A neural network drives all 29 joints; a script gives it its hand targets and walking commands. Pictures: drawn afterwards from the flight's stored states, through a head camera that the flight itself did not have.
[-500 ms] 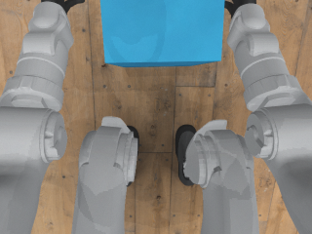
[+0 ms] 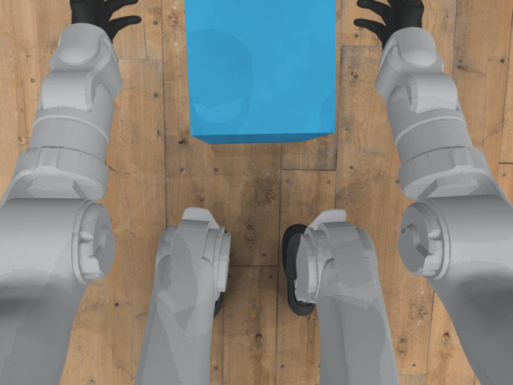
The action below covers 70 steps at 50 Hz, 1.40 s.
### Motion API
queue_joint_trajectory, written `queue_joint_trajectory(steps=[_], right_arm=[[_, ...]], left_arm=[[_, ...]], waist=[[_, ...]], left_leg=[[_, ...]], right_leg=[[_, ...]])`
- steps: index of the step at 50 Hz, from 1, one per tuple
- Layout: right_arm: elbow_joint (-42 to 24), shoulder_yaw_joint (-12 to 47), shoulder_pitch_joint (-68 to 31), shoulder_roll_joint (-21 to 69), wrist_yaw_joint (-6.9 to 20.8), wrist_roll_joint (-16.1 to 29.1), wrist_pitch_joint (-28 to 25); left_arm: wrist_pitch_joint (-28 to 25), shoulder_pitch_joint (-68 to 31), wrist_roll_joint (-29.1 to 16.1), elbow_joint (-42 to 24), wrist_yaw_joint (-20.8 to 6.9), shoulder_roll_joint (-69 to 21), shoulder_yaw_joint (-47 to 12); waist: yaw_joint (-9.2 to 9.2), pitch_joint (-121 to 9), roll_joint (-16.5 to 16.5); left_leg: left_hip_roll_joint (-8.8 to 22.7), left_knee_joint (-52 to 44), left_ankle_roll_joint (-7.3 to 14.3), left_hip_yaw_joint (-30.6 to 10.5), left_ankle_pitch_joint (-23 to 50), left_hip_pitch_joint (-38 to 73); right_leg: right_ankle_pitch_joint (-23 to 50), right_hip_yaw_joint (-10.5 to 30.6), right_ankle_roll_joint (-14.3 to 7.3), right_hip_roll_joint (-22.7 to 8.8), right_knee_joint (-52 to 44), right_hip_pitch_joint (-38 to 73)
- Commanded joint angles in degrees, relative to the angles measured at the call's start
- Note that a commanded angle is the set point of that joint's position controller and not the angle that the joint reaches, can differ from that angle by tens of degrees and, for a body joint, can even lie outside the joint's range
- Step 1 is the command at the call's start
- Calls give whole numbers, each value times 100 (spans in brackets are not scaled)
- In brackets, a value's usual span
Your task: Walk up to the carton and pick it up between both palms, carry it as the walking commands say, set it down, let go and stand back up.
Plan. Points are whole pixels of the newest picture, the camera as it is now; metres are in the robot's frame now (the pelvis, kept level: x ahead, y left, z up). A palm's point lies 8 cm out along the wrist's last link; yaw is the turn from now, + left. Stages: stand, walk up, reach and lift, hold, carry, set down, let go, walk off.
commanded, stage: set down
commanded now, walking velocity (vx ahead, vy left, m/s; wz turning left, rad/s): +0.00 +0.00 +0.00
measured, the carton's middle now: (257, 78) +0.53 +0.01 -0.29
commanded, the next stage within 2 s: let go in 0.98 s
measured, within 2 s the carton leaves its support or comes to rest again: neither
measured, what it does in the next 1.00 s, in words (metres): rises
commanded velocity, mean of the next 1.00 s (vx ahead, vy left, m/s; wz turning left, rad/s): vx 0.00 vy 0.00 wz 0.00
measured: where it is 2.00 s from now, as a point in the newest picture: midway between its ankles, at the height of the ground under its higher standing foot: (255, 285)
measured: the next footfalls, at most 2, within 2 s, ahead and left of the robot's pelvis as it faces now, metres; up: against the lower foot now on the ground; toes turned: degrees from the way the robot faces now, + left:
none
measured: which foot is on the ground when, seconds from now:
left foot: down 0.00-1.00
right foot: down 0.00-1.00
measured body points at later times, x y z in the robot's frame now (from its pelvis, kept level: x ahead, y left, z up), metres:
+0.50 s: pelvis +0.02 +0.00 +0.13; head +0.34 +0.01 +0.44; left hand +0.56 +0.22 +0.02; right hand +0.57 -0.16 +0.02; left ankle +0.10 +0.10 -0.38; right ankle +0.11 -0.11 -0.38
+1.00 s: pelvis +0.04 +0.00 +0.25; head +0.35 +0.01 +0.59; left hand +0.55 +0.22 +0.14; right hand +0.56 -0.16 +0.14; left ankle +0.10 +0.10 -0.38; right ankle +0.11 -0.11 -0.38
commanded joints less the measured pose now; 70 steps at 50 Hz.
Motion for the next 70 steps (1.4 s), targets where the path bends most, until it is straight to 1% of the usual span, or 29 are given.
queue_joint_trajectory(steps=[1,8,19,29,38,41,46,48,50,53,56,58,59,61,63,65,70], right_arm=[[-607,-160,-1324,-551,36,-122,-78],[-781,-271,-1170,-476,93,-269,-23],[-1224,-346,-792,-398,176,-345,86],[-1307,-482,-427,-341,344,-472,62],[-1295,-690,-80,-235,498,-712,-69],[-1273,-770,20,-172,553,-825,-116],[-892,-947,188,59,631,-1152,-240],[-857,-1000,296,103,634,-1271,-277],[-937,-1042,475,118,621,-1357,-313],[-1324,-1013,878,92,588,-1398,-327],[-1886,-890,1531,62,545,-1504,-279],[-2337,-667,2155,116,549,-1436,-255],[-2533,-546,2422,157,562,-1379,-239],[-2815,-355,2909,255,596,-1282,-213],[-2909,-204,3362,353,654,-1207,-225],[-2878,-133,3880,387,703,-1167,-281],[-2624,-16,5076,333,794,-1048,-531]], left_arm=[[-76,-1360,129,-633,-62,597,178],[-25,-1161,293,-770,-161,568,326],[53,-811,437,-1097,-278,571,483],[24,-572,567,-1135,-408,458,575],[-105,-268,764,-1118,-525,254,754],[-155,-147,868,-1102,-574,151,845],[-273,66,1238,-746,-635,-163,1082],[-317,177,1387,-713,-642,-216,1193],[-366,334,1511,-813,-631,-225,1270],[-407,726,1584,-1191,-615,-194,1243],[-337,1339,1612,-1825,-615,-109,1025],[-290,1970,1557,-2345,-624,-113,877],[-265,2287,1501,-2535,-645,-146,801],[-229,2882,1401,-2779,-713,-215,677],[-246,3404,1315,-2841,-788,-265,561],[-309,3941,1251,-2803,-851,-304,469],[-553,5036,1141,-2583,-932,-426,289]], waist=[[43,-6663,195],[60,-6918,134],[67,-7402,69],[66,-7195,136],[77,-6809,136],[93,-6580,106],[64,-5676,54],[65,-5677,54],[77,-5922,60],[78,-6758,79],[74,-7743,223],[84,-8026,204],[90,-7965,159],[108,-7575,62],[105,-6995,-11],[72,-6418,-35],[-19,-5229,-10]], left_leg=[[64,-1455,-246,-54,2008,3551],[36,-2126,-258,-31,2187,3905],[-10,-3218,-268,2,2766,4792],[32,-4410,-273,-76,3087,5859],[111,-5604,-270,-191,3332,6807],[146,-5996,-259,-232,3356,7032],[210,-6374,-300,-285,3194,6924],[210,-6444,-329,-290,3290,6991],[199,-6494,-342,-301,3533,7219],[182,-6533,-304,-315,4183,7840],[194,-6568,-277,-364,5098,8670],[196,-6641,-257,-404,5563,9113],[197,-6701,-239,-408,5641,9181],[198,-6866,-205,-403,5599,9113],[204,-7059,-194,-400,5400,8995],[206,-7244,-211,-404,5173,8972],[221,-7700,-264,-440,4720,9326]], right_leg=[[1609,-82,76,65,-1141,3293],[1767,-66,101,87,-1844,3823],[2331,-43,156,111,-2988,4907],[2566,17,161,76,-4201,5620],[2779,126,175,9,-5418,6310],[2820,165,184,-24,-5808,6514],[2666,175,157,-93,-6244,6314],[2753,185,158,-93,-6337,6419],[2957,211,164,-84,-6409,6686],[3588,263,190,-67,-6470,7339],[4464,267,220,-19,-6451,8055],[4859,318,222,-16,-6527,8401],[4956,360,216,-38,-6586,8528],[5022,429,201,-96,-6724,8745],[4928,470,183,-151,-6891,8905],[4759,468,159,-178,-7076,9004],[4293,421,109,-200,-7605,9176]])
